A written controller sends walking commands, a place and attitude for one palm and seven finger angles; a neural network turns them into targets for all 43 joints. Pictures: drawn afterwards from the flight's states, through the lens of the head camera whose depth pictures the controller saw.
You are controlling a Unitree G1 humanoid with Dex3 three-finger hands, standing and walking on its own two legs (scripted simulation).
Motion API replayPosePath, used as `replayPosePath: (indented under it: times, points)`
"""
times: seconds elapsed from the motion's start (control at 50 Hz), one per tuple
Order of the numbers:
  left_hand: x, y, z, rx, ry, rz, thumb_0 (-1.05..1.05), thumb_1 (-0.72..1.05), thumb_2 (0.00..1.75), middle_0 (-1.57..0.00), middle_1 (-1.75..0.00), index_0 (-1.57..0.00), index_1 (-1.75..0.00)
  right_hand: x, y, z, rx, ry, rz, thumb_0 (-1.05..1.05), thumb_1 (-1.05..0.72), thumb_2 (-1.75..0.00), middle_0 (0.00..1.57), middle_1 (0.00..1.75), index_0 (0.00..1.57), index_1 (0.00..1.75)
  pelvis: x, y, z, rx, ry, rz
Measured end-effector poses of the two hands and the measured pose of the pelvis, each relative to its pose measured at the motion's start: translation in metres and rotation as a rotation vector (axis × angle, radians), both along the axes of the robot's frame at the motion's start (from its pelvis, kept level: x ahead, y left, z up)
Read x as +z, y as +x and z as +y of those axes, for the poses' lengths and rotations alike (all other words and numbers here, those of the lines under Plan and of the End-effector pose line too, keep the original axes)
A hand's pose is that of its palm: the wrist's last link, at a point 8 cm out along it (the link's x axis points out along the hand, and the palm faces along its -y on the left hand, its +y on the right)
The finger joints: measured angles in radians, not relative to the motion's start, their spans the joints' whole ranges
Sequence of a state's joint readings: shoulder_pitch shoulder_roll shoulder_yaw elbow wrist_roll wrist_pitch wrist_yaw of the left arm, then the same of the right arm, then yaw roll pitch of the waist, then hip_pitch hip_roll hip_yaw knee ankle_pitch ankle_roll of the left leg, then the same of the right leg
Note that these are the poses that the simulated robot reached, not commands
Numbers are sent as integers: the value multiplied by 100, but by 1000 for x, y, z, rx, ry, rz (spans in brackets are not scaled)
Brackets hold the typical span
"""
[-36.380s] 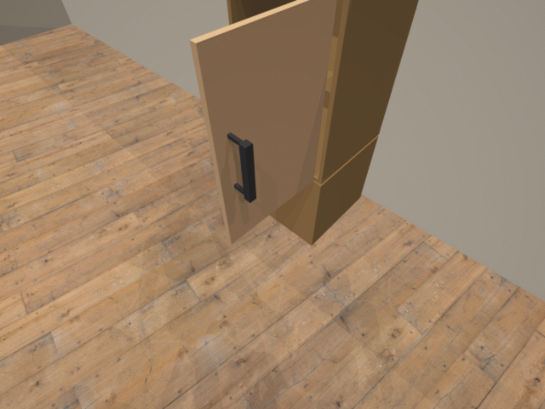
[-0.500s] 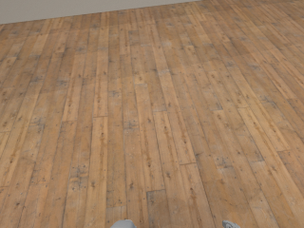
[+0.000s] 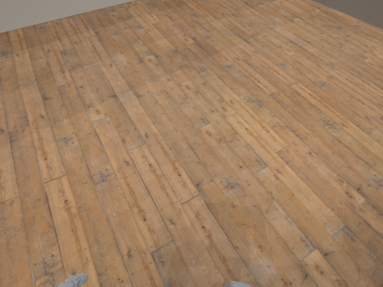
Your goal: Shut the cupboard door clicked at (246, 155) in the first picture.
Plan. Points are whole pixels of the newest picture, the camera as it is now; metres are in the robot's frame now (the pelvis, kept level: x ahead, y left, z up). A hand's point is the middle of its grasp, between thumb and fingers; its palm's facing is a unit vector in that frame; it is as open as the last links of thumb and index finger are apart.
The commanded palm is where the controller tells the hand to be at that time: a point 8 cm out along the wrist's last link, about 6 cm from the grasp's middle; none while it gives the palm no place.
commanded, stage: turn to face it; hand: left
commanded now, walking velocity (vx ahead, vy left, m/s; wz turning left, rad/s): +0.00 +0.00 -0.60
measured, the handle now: out of the picture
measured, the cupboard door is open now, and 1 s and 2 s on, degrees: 56 56 56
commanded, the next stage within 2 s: none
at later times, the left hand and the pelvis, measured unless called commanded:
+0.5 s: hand out of the picture +0.14 +0.16 -0.18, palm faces -0.22 -0.96 -0.19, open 7.4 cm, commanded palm none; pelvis +0.03 -0.01 -0.01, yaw -17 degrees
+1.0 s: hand (164, 241) +0.25 +0.08 -0.16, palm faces -0.55 -0.79 -0.28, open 7.4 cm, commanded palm none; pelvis +0.03 -0.03 -0.02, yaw -36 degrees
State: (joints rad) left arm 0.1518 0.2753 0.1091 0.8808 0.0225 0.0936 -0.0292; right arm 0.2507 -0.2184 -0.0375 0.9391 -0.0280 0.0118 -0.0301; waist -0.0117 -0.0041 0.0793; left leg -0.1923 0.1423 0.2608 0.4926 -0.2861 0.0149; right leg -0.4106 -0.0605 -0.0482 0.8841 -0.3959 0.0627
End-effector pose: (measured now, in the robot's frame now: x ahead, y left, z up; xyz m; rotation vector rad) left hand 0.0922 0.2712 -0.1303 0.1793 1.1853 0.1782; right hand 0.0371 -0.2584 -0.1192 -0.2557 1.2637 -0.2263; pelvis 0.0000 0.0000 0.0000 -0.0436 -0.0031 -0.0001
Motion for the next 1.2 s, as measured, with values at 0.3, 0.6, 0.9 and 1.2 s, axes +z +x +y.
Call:
replayPosePath:
  times: [0.3,0.6,0.9,1.2]
  points:
    - [7,51,-82,-215,20,-17,1,91,90,-20,-30,-20,-30,-25,-33,-40,-203,71,19,1,-91,-90,20,30,19,30,-5,10,-35,-174,54,12]
    - [-30,76,-44,-305,-33,106,1,91,90,-20,-30,-20,-30,4,11,0,-258,-22,-149,0,-90,-90,20,30,20,30,-10,35,4,-367,26,16]
    - [-2,162,-106,-567,14,16,1,91,90,-20,-30,-19,-30,-15,-96,5,-541,39,-17,0,-90,-90,20,30,20,30,-7,37,-15,-561,19,5]
    - [4,169,-181,-752,22,18,1,91,90,-20,-30,-20,-30,-14,-118,-30,-716,32,-56,1,-91,-90,20,30,19,30,-2,40,-44,-733,67,14]
